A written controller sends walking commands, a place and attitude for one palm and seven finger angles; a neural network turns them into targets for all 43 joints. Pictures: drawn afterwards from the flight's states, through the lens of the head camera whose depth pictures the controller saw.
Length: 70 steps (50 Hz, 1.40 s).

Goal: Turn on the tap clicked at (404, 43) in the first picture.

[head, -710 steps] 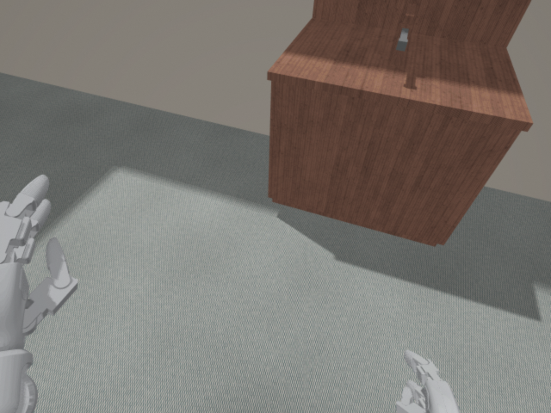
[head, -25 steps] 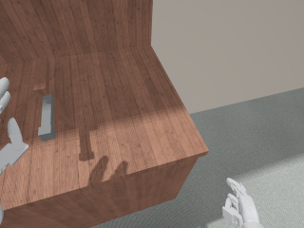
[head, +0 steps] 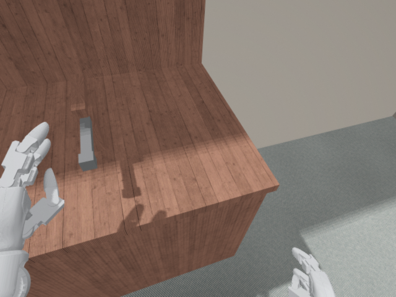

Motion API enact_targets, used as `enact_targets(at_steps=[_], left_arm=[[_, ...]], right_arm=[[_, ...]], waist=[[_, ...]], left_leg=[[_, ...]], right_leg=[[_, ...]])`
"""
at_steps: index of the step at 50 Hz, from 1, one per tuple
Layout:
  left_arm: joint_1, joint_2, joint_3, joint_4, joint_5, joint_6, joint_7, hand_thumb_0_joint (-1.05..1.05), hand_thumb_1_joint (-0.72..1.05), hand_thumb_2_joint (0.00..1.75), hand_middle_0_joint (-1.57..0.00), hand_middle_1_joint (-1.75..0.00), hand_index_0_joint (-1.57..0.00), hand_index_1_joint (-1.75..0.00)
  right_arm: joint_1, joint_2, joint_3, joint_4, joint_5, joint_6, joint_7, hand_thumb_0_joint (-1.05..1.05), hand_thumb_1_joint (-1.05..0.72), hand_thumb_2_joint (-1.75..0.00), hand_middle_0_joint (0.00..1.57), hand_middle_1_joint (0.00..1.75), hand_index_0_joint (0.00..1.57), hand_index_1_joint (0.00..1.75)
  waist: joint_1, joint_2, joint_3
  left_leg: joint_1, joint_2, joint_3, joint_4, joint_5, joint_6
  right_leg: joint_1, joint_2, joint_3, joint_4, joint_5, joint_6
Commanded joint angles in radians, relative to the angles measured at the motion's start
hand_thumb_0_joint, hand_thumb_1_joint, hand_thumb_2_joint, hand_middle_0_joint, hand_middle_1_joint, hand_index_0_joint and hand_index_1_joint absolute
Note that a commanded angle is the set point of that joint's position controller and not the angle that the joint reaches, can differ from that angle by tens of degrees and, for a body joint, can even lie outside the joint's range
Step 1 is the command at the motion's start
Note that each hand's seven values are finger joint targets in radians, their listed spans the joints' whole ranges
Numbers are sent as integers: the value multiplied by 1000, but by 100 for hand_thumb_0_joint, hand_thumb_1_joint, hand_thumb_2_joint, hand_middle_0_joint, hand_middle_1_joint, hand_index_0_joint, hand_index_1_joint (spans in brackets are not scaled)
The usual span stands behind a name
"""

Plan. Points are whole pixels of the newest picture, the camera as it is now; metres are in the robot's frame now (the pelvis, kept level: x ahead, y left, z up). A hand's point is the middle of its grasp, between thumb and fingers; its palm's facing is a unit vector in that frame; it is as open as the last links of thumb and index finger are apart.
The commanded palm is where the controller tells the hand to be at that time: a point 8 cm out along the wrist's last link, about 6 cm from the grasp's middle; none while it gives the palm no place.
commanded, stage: come to a stop and stand still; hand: left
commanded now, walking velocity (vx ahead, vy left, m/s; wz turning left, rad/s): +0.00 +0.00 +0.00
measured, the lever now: (88, 161) +0.34 +0.26 +0.08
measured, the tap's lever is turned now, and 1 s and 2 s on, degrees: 0 0 0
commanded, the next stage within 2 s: look again from close up in 0.38 s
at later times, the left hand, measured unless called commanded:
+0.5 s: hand (13, 209) +0.20 +0.28 +0.16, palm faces +0.46 -0.82 -0.35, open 7.4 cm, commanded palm +0.14 +0.30 +0.18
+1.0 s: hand (48, 174) +0.25 +0.25 +0.17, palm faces +0.40 -0.83 -0.39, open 7.4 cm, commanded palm +0.19 +0.29 +0.18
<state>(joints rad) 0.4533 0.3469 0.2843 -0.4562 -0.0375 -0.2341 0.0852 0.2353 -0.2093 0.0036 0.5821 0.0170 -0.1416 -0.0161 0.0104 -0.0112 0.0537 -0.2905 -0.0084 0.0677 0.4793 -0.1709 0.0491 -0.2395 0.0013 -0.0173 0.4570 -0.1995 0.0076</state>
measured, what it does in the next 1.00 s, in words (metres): stands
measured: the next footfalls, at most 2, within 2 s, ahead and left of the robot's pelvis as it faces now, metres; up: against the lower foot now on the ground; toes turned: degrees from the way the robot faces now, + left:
none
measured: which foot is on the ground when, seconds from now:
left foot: down 0.00-1.00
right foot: down 0.00-1.00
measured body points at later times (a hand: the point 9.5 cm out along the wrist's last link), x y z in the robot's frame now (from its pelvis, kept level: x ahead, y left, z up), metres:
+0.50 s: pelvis -0.01 +0.01 +0.00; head +0.00 +0.04 +0.45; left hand +0.17 +0.32 +0.18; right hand +0.19 -0.18 -0.06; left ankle +0.06 +0.08 -0.74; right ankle +0.04 -0.12 -0.74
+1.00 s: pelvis +0.05 +0.00 +0.01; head +0.07 +0.02 +0.46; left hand +0.22 +0.30 +0.19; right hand +0.24 -0.22 -0.07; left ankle +0.06 +0.08 -0.74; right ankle +0.04 -0.12 -0.74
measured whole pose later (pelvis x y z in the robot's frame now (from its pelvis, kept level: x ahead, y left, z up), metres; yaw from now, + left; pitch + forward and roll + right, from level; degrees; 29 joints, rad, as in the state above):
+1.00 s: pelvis +0.05 +0.00 +0.01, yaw +3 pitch +0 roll -1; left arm 0.45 0.38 0.35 -0.48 -0.05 -0.21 0.10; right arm 0.20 -0.19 0.02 0.59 0.02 -0.13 -0.04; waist 0.02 -0.02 0.04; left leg -0.24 -0.02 0.03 0.42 -0.19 0.05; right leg -0.16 0.02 0.01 0.36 -0.22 0.00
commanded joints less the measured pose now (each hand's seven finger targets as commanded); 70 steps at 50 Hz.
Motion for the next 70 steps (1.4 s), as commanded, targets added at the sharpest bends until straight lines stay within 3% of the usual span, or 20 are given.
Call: enact_targets(at_steps=[1,3,5,9,10,13,16,19,20,25,29,39,40,41,44,50,51,55,56,70], left_arm=[[-162,276,265,-229,-11,-86,42,0,90,90,-20,-30,-20,-30],[-203,260,254,-225,-3,-100,39,0,90,90,-20,-30,-20,-30],[-213,247,235,-233,0,-107,31,0,90,90,-20,-30,-20,-30],[-163,169,151,-207,13,-101,24,0,90,90,-20,-30,-20,-30],[-135,136,125,-185,15,-95,21,0,90,90,-20,-30,-20,-30],[-139,146,129,-143,26,-79,27,0,90,90,-20,-30,-20,-30],[-168,155,141,-111,26,-69,28,0,90,90,-20,-30,-20,-30],[-216,175,157,-145,26,-70,27,0,90,90,-20,-30,-20,-30],[-240,201,179,-181,29,-73,28,0,90,90,-20,-30,-20,-30],[-238,188,164,-241,28,-79,30,0,90,90,-20,-30,-20,-30],[-166,156,146,-183,25,-69,30,0,90,90,-20,-30,-20,-30],[-122,180,167,-202,2,-55,29,0,90,90,-20,-30,-20,-30],[-120,209,192,-228,2,-53,33,0,90,90,-20,-30,-20,-30],[-103,178,166,-208,-6,-52,29,0,90,90,-20,-30,-20,-30],[-74,198,185,-249,-14,-48,30,0,90,90,-20,-30,-20,-30],[-54,207,207,-218,-27,-25,29,0,90,90,-20,-30,-20,-30],[-65,173,172,-203,-33,-23,22,0,90,90,-20,-30,-20,-30],[-84,204,193,-251,-32,-18,23,0,90,90,-20,-30,-20,-30],[-76,174,162,-234,-38,-15,16,0,90,90,-20,-30,-20,-30],[-50,224,219,-254,-57,11,16,0,90,90,-20,-30,-20,-30]], right_arm=[[-126,-121,-36,-174,-5,-61,-30,0,-90,-90,20,30,20,30],[-109,-119,-38,-170,-1,-78,-29,0,-90,-90,20,30,20,30],[-116,-106,-33,-163,0,-99,-23,0,-90,-90,20,30,20,30],[-75,-121,-43,-144,-3,-120,-3,0,-90,-90,20,30,20,30],[-89,-116,-39,-137,4,-122,3,0,-90,-90,20,30,20,30],[-78,-127,-42,-131,-3,-107,6,0,-90,-90,20,30,20,30],[-91,-121,-36,-130,-6,-91,1,0,-90,-90,20,30,20,30],[-102,-114,-35,-142,-7,-87,-6,0,-90,-90,20,30,20,30],[-120,-112,-31,-140,-6,-88,-8,0,-90,-90,20,30,20,30],[-131,-105,-27,-148,-7,-99,-10,0,-90,-90,20,30,20,30],[-110,-112,-34,-152,-10,-90,-11,0,-90,-90,20,30,20,30],[-116,-116,-38,-152,-5,-63,-22,0,-90,-90,20,30,20,30],[-138,-111,-34,-150,0,-62,-24,0,-90,-90,20,30,20,30],[-123,-118,-32,-147,-8,-56,-25,0,-90,-90,20,30,20,30],[-125,-115,-38,-159,-2,-50,-27,0,-90,-90,20,30,20,30],[-129,-106,-38,-155,4,-27,-31,0,-90,-90,20,30,20,30],[-117,-115,-38,-153,-2,-18,-30,0,-90,-90,20,30,20,30],[-127,-103,-44,-167,4,-15,-28,0,-90,-90,20,30,20,30],[-118,-109,-42,-168,-4,-9,-26,0,-90,-90,20,30,20,30],[-130,-105,-58,-186,2,1,-35,0,-90,-90,20,30,20,30]], waist=[[12,71,-77],[17,198,-97],[20,234,-123],[17,156,-129],[17,167,-122],[18,92,-84],[12,20,-64],[9,46,-59],[10,91,-64],[14,144,-128],[13,96,-106],[11,46,-173],[12,63,-188],[11,51,-187],[14,65,-222],[9,60,-190],[4,70,-184],[8,120,-202],[5,122,-200],[-1,71,-174]], left_leg=[[-83,121,-227,-235,-397,2],[-137,157,-250,-288,-441,15],[-81,164,-243,-280,-401,7],[-70,161,-247,-277,-411,-6],[-52,160,-242,-289,-415,-14],[-121,158,-238,-293,-462,-13],[-73,126,-208,-245,-412,-19],[-36,108,-193,-222,-389,-22],[-25,112,-198,-238,-399,-25],[15,112,-203,-237,-337,-22],[-3,105,-197,-221,-340,-20],[111,88,-158,-138,18,-34],[133,85,-149,-129,61,-37],[124,82,-152,-129,99,-35],[168,88,-146,-94,211,-37],[194,115,-146,-99,314,-61],[186,119,-147,-109,330,-60],[225,150,-148,-96,402,-70],[206,156,-148,-107,379,-61],[124,134,-118,-55,40,-29]], right_leg=[[36,-39,47,-63,-251,-20],[135,-15,19,44,-137,-19],[127,-15,5,52,-89,-17],[134,-20,21,18,-83,-22],[113,-12,16,21,-86,-19],[128,-13,31,1,-105,-20],[69,-18,52,-84,-124,-18],[30,-30,88,-127,-164,-27],[29,-22,78,-123,-158,-25],[89,-18,68,-101,-70,-25],[76,-27,88,-134,-97,-29],[93,-46,82,-132,107,-32],[95,-47,69,-124,129,-28],[103,-44,60,-123,147,-27],[120,-58,74,-110,218,-31],[80,-32,44,-103,217,-18],[76,-24,35,-102,210,-15],[59,-20,25,-75,184,-14],[61,-17,21,-74,161,-11],[13,-42,97,-134,129,-23]])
